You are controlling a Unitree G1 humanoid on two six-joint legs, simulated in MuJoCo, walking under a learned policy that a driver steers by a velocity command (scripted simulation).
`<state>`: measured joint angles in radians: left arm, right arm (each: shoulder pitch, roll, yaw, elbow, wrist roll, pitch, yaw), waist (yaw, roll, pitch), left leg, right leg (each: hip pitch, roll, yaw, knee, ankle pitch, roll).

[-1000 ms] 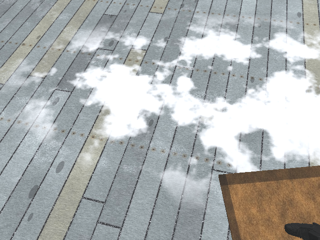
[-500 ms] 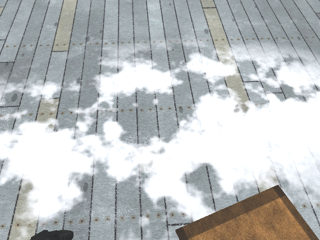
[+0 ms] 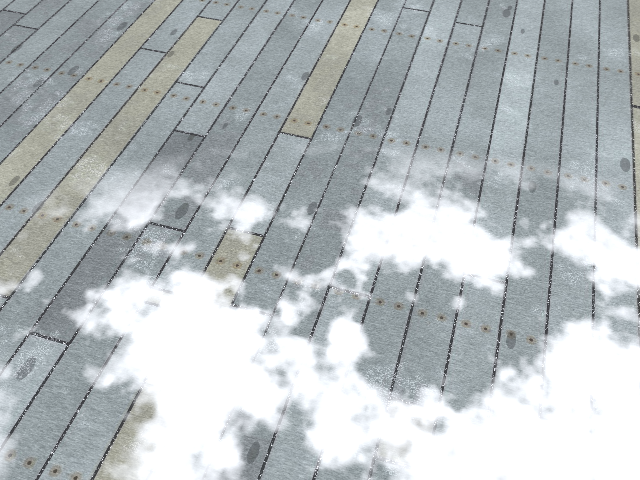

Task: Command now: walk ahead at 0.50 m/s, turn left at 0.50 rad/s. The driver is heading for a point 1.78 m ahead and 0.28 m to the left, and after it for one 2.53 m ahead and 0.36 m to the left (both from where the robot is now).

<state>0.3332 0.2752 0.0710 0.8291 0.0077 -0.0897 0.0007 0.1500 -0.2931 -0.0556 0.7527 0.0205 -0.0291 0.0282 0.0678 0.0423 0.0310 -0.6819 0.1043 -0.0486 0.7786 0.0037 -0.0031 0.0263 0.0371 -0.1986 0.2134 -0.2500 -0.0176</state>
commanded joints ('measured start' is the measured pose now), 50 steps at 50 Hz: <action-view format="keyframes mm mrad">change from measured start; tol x32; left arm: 1 -32 172 42 -49 -14 -3 10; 29 -406 109 -1 -219 -7 -39 -34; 35 72 222 54 -99 -12 -36 -30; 50 -39 189 33 -51 -40 48 15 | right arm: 1 -108 -28 3 -105 0 -11 20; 35 347 -67 -8 -62 10 -30 -44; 50 -54 -60 -9 -144 -24 -32 -35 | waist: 1 1 -64 66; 10 -176 142 -422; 50 -39 -147 -94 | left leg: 1 -5 5 34 -96 24 25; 8 667 -144 82 -227 -133 189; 10 1116 234 -812 -462 -421 453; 18 475 63 -289 -563 100 320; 31 614 58 -340 -382 50 187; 33 525 -32 -260 -78 152 134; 36 -92 -141 -158 513 -522 32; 50 287 -135 -18 -212 -54 -41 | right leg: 1 -16 -313 63 -79 360 -141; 7 41 -291 -32 385 954 -63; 10 -771 8 258 1190 -361 49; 23 -563 -69 252 422 314 92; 32 -322 -33 229 208 218 -31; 35 343 -429 965 103 -142 -301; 43 -207 -232 420 37 751 -234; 50 -196 -187 422 133 577 -151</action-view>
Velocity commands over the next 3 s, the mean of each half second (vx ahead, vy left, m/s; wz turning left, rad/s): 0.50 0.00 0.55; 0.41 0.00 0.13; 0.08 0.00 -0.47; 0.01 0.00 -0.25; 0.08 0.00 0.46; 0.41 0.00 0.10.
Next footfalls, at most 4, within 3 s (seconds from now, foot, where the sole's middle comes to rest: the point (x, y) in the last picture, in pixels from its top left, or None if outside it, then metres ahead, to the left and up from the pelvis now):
0.16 left None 0.25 0.13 -0.78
0.66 right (346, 438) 0.57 0.01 -0.78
1.08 left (226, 387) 0.67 0.29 -0.78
1.50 right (343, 404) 0.65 0.02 -0.78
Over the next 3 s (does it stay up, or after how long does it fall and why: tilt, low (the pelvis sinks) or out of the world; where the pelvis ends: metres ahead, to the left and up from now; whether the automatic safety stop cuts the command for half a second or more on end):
stays up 0.87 0.24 -0.02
